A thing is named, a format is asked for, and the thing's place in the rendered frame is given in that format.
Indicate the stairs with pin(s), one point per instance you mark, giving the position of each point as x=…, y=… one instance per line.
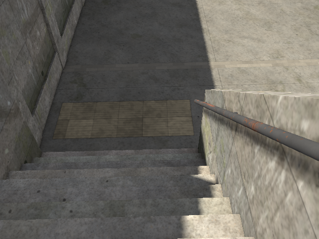
x=165, y=193

